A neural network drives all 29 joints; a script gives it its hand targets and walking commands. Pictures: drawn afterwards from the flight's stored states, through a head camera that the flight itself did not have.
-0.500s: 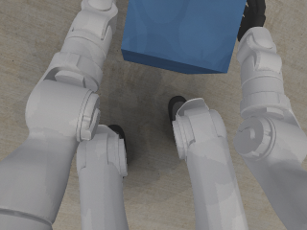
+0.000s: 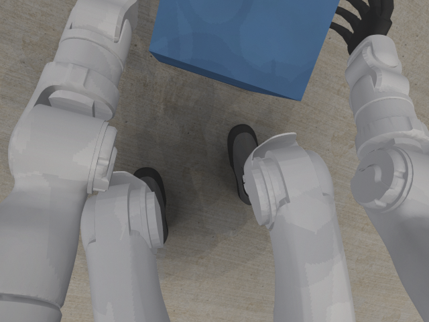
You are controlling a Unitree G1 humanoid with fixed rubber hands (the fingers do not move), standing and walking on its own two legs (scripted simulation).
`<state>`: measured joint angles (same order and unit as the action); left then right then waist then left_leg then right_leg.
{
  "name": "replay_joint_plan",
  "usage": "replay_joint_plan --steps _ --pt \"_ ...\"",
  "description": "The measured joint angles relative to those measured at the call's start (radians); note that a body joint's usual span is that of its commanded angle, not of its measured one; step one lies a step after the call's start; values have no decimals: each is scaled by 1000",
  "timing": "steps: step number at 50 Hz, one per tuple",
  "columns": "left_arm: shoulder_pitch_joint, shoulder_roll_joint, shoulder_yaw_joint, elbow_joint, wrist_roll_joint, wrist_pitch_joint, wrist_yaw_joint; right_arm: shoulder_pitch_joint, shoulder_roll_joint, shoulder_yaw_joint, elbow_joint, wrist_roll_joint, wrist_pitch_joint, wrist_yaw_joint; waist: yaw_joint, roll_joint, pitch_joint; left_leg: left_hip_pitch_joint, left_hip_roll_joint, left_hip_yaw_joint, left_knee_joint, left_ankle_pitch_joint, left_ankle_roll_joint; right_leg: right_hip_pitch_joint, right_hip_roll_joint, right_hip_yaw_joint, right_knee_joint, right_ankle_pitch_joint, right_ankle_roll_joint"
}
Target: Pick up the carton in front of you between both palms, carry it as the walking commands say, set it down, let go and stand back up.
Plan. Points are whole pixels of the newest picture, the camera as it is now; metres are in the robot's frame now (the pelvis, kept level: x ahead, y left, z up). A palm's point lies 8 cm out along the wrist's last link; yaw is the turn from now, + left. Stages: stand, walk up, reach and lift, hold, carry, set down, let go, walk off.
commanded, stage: set down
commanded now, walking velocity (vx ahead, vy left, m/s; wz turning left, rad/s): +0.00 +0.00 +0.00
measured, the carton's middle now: (232, 16) +0.50 -0.13 -0.26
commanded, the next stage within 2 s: let go in 1.14 s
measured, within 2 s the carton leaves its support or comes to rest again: neither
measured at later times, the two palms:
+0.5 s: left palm out of the picture +0.59 -0.01 -0.05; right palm out of the picture +0.43 -0.34 -0.06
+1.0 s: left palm out of the picture +0.59 +0.01 +0.08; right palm out of the picture +0.43 -0.35 +0.09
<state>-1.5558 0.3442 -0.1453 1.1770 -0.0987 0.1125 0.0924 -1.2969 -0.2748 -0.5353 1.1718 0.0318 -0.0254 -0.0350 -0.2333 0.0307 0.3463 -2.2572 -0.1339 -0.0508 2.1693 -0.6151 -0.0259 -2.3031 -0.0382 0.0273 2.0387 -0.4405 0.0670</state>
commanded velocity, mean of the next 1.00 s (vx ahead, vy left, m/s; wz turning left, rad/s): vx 0.00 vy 0.00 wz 0.00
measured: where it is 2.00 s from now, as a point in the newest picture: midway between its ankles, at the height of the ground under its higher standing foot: (200, 199)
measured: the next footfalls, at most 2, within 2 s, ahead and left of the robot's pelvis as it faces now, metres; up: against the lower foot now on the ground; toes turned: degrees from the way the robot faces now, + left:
none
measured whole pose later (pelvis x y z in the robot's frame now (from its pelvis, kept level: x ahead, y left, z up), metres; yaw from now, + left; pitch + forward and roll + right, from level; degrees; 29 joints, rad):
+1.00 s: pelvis +0.03 -0.01 +0.18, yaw -3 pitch +46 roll +0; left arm -1.22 0.29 0.08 0.89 0.06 0.28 0.05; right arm -0.93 -0.19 -0.44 0.70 0.09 0.20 -0.01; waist -0.22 0.06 -0.07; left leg -1.80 -0.08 -0.07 1.55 -0.55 -0.03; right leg -1.89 0.03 0.03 1.43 -0.35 0.03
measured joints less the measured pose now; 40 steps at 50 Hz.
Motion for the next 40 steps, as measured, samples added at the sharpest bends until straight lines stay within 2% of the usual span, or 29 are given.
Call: replay_joint_plan --steps 6,11,16,21,28,32,40 --pt "22 32 -33 -82 -37 8 -1 -2 -49 88 -20 133 -10 -1 10 -17 26 5 18 -4 7 0 -9 -7 -11 -20 6 14 -30" --pt "55 38 -20 -196 -24 40 14 21 -21 109 -138 159 19 -24 14 -28 24 30 35 -8 5 -2 -20 4 3 -26 2 29 -44" --pt "93 38 33 -261 -6 99 27 77 5 141 -292 171 93 -47 7 -5 -16 92 56 1 -39 -7 -17 51 28 -17 -42 39 -43" --pt "85 28 120 -161 16 126 11 106 23 171 -319 158 156 -64 -6 29 -91 164 65 13 -115 -12 -9 110 52 -2 -116 45 -35" --pt "95 13 211 -52 76 104 -27 156 60 166 -333 101 180 -63 -12 41 -224 213 59 23 -217 -9 -6 148 76 18 -211 53 -27" --pt "127 5 219 -72 98 106 -35 195 74 141 -363 78 188 -52 -9 34 -275 233 54 18 -277 0 -7 171 76 18 -267 56 -29" --pt "236 -14 192 -229 112 152 -33 277 78 105 -448 75 220 -18 0 22 -339 304 46 -2 -416 24 -7 253 65 7 -403 63 -36"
